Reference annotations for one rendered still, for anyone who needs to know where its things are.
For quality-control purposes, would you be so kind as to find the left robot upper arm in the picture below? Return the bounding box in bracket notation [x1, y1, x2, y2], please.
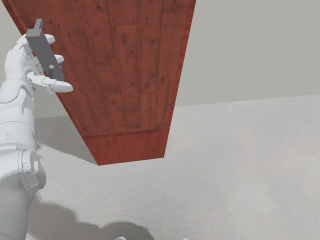
[0, 149, 47, 240]

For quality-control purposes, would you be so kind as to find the robot left hand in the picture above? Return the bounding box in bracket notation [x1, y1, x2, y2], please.
[4, 34, 73, 95]

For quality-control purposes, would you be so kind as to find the handle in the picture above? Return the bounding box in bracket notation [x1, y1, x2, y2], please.
[25, 18, 65, 82]

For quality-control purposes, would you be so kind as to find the cupboard door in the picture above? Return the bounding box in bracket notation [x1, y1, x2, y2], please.
[8, 0, 190, 137]

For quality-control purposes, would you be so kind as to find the robot left forearm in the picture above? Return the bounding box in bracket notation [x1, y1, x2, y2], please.
[0, 79, 37, 155]

